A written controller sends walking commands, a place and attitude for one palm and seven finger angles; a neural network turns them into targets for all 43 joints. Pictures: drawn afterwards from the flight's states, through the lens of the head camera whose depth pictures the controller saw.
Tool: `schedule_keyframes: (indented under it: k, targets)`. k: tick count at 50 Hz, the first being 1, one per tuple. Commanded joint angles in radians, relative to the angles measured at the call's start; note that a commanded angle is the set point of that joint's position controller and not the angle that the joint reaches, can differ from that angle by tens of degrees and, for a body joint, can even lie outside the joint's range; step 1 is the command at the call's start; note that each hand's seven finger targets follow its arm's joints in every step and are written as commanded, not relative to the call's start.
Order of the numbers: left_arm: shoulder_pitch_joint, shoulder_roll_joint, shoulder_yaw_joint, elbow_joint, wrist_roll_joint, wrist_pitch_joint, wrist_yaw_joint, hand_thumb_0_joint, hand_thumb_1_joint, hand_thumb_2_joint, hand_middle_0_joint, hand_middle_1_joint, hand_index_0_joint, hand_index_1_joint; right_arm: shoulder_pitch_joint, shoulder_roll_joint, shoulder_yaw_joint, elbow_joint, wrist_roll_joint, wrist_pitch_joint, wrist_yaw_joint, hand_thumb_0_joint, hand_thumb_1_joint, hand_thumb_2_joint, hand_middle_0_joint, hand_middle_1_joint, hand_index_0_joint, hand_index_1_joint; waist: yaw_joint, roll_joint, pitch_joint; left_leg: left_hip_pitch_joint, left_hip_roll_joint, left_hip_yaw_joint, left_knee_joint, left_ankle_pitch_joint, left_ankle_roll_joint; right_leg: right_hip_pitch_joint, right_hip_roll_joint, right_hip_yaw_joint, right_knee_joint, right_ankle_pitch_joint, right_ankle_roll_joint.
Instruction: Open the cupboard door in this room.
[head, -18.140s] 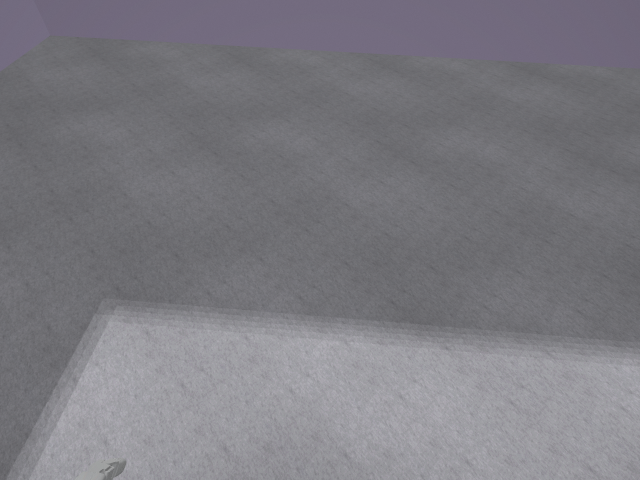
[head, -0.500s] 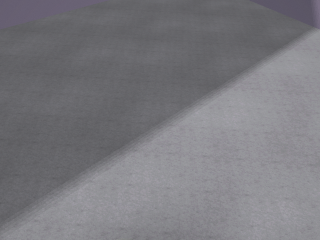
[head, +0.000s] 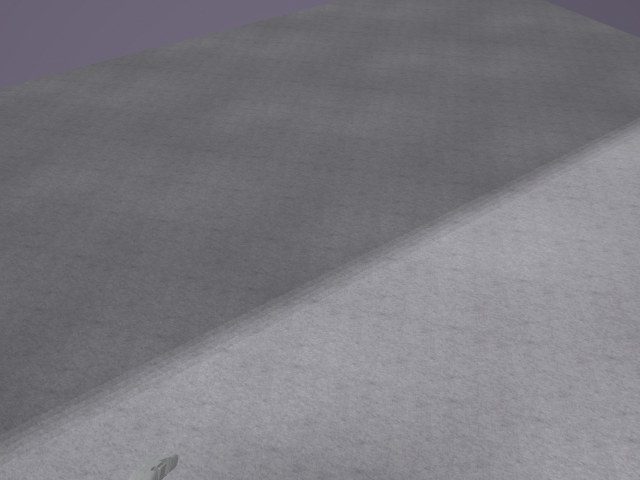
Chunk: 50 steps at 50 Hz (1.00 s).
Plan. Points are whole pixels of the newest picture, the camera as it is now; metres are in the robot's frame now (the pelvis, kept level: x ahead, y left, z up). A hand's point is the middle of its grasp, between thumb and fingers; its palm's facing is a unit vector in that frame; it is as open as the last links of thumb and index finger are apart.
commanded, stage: turn or walk to find it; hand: left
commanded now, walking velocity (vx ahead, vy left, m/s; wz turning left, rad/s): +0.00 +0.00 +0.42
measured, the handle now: out of the picture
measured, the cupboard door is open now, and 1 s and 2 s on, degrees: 0 0 0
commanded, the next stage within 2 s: stand and wait in 1.58 s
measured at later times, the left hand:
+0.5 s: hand out of the picture -0.06 +0.24 -0.18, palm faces +0.29 -0.92 -0.24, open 7.4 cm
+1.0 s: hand out of the picture -0.01 +0.20 -0.14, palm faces +0.44 -0.85 -0.28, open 7.4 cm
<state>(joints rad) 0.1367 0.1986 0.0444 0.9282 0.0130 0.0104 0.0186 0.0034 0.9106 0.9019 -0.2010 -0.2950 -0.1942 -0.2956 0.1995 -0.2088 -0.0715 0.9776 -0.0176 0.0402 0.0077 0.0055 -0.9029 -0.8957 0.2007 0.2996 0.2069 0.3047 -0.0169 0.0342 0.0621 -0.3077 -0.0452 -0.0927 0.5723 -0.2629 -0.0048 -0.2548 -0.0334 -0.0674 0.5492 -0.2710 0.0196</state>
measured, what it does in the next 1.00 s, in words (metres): steps on the spot, turning left: left foot, then right foot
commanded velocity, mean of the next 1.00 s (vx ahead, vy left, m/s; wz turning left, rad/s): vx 0.00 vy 0.00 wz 0.42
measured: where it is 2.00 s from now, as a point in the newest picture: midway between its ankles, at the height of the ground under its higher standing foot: outside the picture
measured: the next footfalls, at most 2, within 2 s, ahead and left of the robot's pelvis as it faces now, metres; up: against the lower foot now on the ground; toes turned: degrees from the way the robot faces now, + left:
left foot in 0.42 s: -0.02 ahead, +0.14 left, +0.00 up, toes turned +17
right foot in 0.90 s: +0.05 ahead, -0.09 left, +0.00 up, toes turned +20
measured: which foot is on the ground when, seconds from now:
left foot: up 0.00-0.40, down 0.42-0.92, up 0.94-1.00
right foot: down 0.00-0.44, up 0.46-0.88, down 0.90-1.00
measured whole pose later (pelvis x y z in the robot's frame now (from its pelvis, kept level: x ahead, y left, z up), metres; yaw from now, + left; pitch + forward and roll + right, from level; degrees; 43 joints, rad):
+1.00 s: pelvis -0.02 -0.02 +0.00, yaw +26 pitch +0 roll +2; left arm 0.15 0.17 0.03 0.91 0.02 0.00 0.02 0.00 0.91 0.90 -0.20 -0.30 -0.20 -0.30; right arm 0.23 -0.23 -0.09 0.99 -0.02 0.07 0.01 0.01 -0.91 -0.90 0.20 0.30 0.20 0.30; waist -0.03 0.05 0.07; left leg -0.42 -0.06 -0.09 0.91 -0.46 -0.02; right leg -0.25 -0.04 -0.10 0.57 -0.32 -0.04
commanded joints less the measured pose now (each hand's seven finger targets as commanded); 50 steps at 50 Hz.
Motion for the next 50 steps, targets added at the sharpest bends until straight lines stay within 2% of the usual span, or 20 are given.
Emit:
schedule_keyframes:
  k: [1, 3, 6, 12, 16, 19, 20, 21, 22, 24, 26, 29, 38, 43, 44, 45, 46, 47, 48, 50]
  targets:
    - [0.108, 0.23, 0.06, -0.054, 0.006, -0.018, 0.018, 0.0, 0.9, 0.9, -0.2, -0.3, -0.2, -0.3, -0.042, -0.128, -0.038, -0.106, -0.005, 0.006, -0.009, 0.0, -0.9, -0.9, 0.2, 0.3, 0.2, 0.3, 0.059, -0.275, -0.038, -0.232, 0.022, -0.022, 0.499, -0.295, -0.012, 0.044, -0.429, 0.381, -0.319, 0.073, -0.195]
    - [0.016, 0.172, 0.043, -0.076, 0.004, -0.014, 0.018, 0.0, 0.9, 0.9, -0.2, -0.3, -0.2, -0.3, 0.0, -0.113, -0.041, -0.072, -0.006, 0.014, 0.002, 0.0, -0.9, -0.9, 0.2, 0.3, 0.2, 0.3, -0.001, -0.153, 0.004, -0.244, 0.049, -0.004, 0.622, -0.187, -0.021, 0.011, -0.333, 0.224, -0.281, 0.106, -0.156]
    - [0.039, 0.15, 0.035, -0.074, 0.007, -0.026, 0.016, 0.0, 0.9, 0.9, -0.2, -0.3, -0.2, -0.3, 0.03, -0.095, -0.029, -0.05, -0.005, 0.016, 0.008, 0.0, -0.9, -0.9, 0.2, 0.3, 0.2, 0.3, 0.003, -0.193, -0.034, -0.232, 0.06, 0.042, 0.629, -0.118, -0.049, 0.075, -0.278, 0.088, -0.238, 0.258, -0.129]
    - [0.153, 0.19, 0.044, -0.026, 0.015, -0.023, 0.013, 0.0, 0.9, 0.9, -0.2, -0.3, -0.2, -0.3, -0.064, -0.082, -0.011, -0.063, 0.002, 0.01, 0.005, 0.0, -0.9, -0.9, 0.2, 0.3, 0.2, 0.3, 0.061, -0.209, -0.062, -0.189, 0.071, 0.104, 0.402, -0.195, -0.065, 0.182, -0.31, 0.055, -0.191, 0.443, -0.155]
    - [0.16, 0.222, 0.057, -0.01, 0.019, -0.014, 0.011, 0.0, 0.9, 0.9, -0.2, -0.3, -0.2, -0.3, -0.084, -0.072, 0.002, -0.068, 0.011, -0.004, 0.002, 0.0, -0.9, -0.9, 0.2, 0.3, 0.2, 0.3, 0.072, -0.238, -0.089, -0.104, 0.067, 0.155, 0.21, -0.214, -0.05, 0.2, -0.33, 0.029, -0.141, 0.491, -0.164]
    - [0.132, 0.223, 0.06, -0.002, 0.011, -0.005, 0.009, 0.0, 0.9, 0.9, -0.2, -0.3, -0.2, -0.3, -0.011, -0.085, 0.001, -0.052, 0.009, -0.017, 0.0, 0.0, -0.9, -0.9, 0.2, 0.3, 0.2, 0.3, 0.024, -0.212, -0.113, 0.08, 0.06, 0.186, -0.058, -0.025, -0.034, 0.114, -0.307, -0.033, -0.04, 0.401, -0.093]
    - [0.125, 0.204, 0.056, -0.008, 0.002, 0.002, 0.006, 0.0, 0.9, 0.9, -0.2, -0.3, -0.2, -0.3, 0.028, -0.122, -0.007, -0.043, 0.007, -0.027, 0.002, 0.0, -0.9, -0.9, 0.2, 0.3, 0.2, 0.3, -0.004, -0.107, -0.138, 0.203, 0.097, 0.139, -0.176, 0.101, -0.017, 0.027, -0.274, -0.075, 0.065, 0.299, -0.043]
    - [0.139, 0.143, 0.049, -0.033, -0.005, 0.01, 0.001, 0.0, 0.9, 0.9, -0.2, -0.3, -0.2, -0.3, 0.054, -0.223, -0.029, -0.051, -0.002, -0.035, 0.0, 0.0, -0.9, -0.9, 0.2, 0.3, 0.2, 0.3, -0.016, 0.171, -0.142, 0.323, 0.322, -0.162, -0.23, 0.329, 0.073, -0.204, -0.147, -0.132, 0.256, -0.063, 0.032]
    - [0.088, 0.104, 0.027, -0.066, 0.002, 0.016, 0.001, 0.0, 0.9, 0.9, -0.2, -0.3, -0.2, -0.3, 0.096, -0.284, -0.041, -0.045, -0.001, -0.026, -0.004, 0.0, -0.9, -0.9, 0.2, 0.3, 0.2, 0.3, -0.042, 0.262, -0.115, 0.28, 0.459, -0.267, -0.255, 0.523, 0.176, -0.286, -0.091, -0.078, 0.407, -0.386, 0.049]
    - [0.012, 0.116, 0.033, -0.053, 0.002, 0.032, 0.008, 0.0, 0.9, 0.9, -0.2, -0.3, -0.2, -0.3, 0.066, -0.246, -0.034, -0.035, -0.005, -0.026, -0.027, 0.0, -0.9, -0.9, 0.2, 0.3, 0.2, 0.3, -0.039, 0.233, -0.074, 0.194, 0.396, -0.243, -0.258, 0.442, 0.18, -0.308, -0.091, 0.038, 0.548, -0.309, 0.046]
    - [0.044, 0.123, 0.037, -0.018, 0.003, 0.026, -0.006, 0.0, 0.9, 0.9, -0.2, -0.3, -0.2, -0.3, -0.021, -0.193, -0.013, -0.058, -0.004, -0.032, -0.03, 0.0, -0.9, -0.9, 0.2, 0.3, 0.2, 0.3, 0.008, 0.143, -0.049, 0.177, 0.309, -0.135, -0.248, 0.444, 0.158, -0.298, -0.087, 0.043, 0.579, -0.175, 0.052]
    - [0.07, 0.126, 0.036, -0.002, 0.003, 0.022, -0.01, 0.0, 0.9, 0.9, -0.2, -0.3, -0.2, -0.3, -0.016, -0.18, -0.011, -0.064, 0.001, -0.041, -0.028, 0.0, -0.9, -0.9, 0.2, 0.3, 0.2, 0.3, 0.015, 0.108, -0.079, 0.208, 0.268, -0.083, -0.246, 0.496, 0.145, -0.275, -0.076, 0.039, 0.569, -0.12, 0.063]
    - [-0.016, 0.104, 0.025, -0.059, -0.003, 0.019, -0.001, 0.0, 0.9, 0.9, -0.2, -0.3, -0.2, -0.3, 0.034, -0.185, -0.03, -0.065, -0.008, -0.029, -0.024, 0.0, -0.9, -0.9, 0.2, 0.3, 0.2, 0.3, -0.018, 0.117, -0.078, 0.203, 0.275, -0.21, -0.219, 0.462, 0.183, -0.212, -0.037, 0.046, 0.329, -0.188, 0.065]
    - [0.098, 0.11, 0.026, -0.041, -0.009, 0.001, 0.003, 0.0, 0.9, 0.9, -0.2, -0.3, -0.2, -0.3, -0.012, -0.183, -0.037, -0.079, -0.004, -0.02, -0.019, 0.0, -0.9, -0.9, 0.2, 0.3, 0.2, 0.3, 0.038, 0.106, -0.12, 0.072, 0.208, -0.232, -0.13, 0.408, 0.134, 0.051, 0.007, 0.015, -0.042, -0.008, 0.044]
    - [0.132, 0.132, 0.032, -0.034, -0.006, -0.009, 0.006, 0.0, 0.9, 0.9, -0.2, -0.3, -0.2, -0.3, -0.009, -0.157, -0.036, -0.083, 0.002, -0.021, -0.016, 0.0, -0.9, -0.9, 0.2, 0.3, 0.2, 0.3, 0.053, 0.05, -0.138, -0.005, 0.165, -0.203, -0.072, 0.299, 0.09, 0.171, -0.031, 0.038, -0.174, 0.087, 0.037]
    - [0.152, 0.206, 0.046, -0.035, 0.008, -0.02, 0.014, 0.0, 0.9, 0.9, -0.2, -0.3, -0.2, -0.3, 0.015, -0.098, -0.026, -0.093, 0.011, -0.024, -0.01, 0.0, -0.9, -0.9, 0.2, 0.3, 0.2, 0.3, 0.058, -0.163, -0.154, -0.18, 0.06, -0.087, 0.082, 0.043, 0.023, 0.31, -0.232, 0.227, -0.242, 0.117, -0.021]
    - [0.149, 0.262, 0.054, -0.047, 0.014, -0.019, 0.015, 0.0, 0.9, 0.9, -0.2, -0.3, -0.2, -0.3, -0.003, -0.078, -0.024, -0.119, 0.008, -0.021, -0.01, 0.0, -0.9, -0.9, 0.2, 0.3, 0.2, 0.3, 0.066, -0.304, -0.104, -0.27, -0.035, 0.026, 0.289, -0.31, -0.021, 0.245, -0.432, 0.391, -0.269, 0.217, -0.137]
    - [0.129, 0.238, 0.06, -0.058, 0.001, -0.024, 0.017, 0.0, 0.9, 0.9, -0.2, -0.3, -0.2, -0.3, 0.003, -0.123, -0.035, -0.103, -0.006, -0.002, -0.014, 0.0, -0.9, -0.9, 0.2, 0.3, 0.2, 0.3, 0.062, -0.326, -0.094, -0.241, 0.012, -0.035, 0.447, -0.322, -0.016, 0.12, -0.435, 0.406, -0.297, 0.183, -0.172]
    - [0.078, 0.213, 0.055, -0.068, 0.002, -0.016, 0.021, 0.0, 0.9, 0.9, -0.2, -0.3, -0.2, -0.3, -0.005, -0.124, -0.042, -0.094, -0.004, 0.007, -0.011, 0.0, -0.9, -0.9, 0.2, 0.3, 0.2, 0.3, 0.036, -0.234, -0.036, -0.24, 0.024, -0.029, 0.556, -0.275, -0.013, 0.051, -0.407, 0.365, -0.3, 0.132, -0.182]
    - [-0.002, 0.156, 0.036, -0.086, 0.001, -0.02, 0.015, 0.0, 0.9, 0.9, -0.2, -0.3, -0.2, -0.3, 0.042, -0.1, -0.036, -0.05, -0.007, 0.015, 0.002, 0.0, -0.9, -0.9, 0.2, 0.3, 0.2, 0.3, -0.013, -0.141, -0.003, -0.246, 0.05, 0.001, 0.649, -0.144, -0.032, 0.038, -0.293, 0.164, -0.258, 0.172, -0.135]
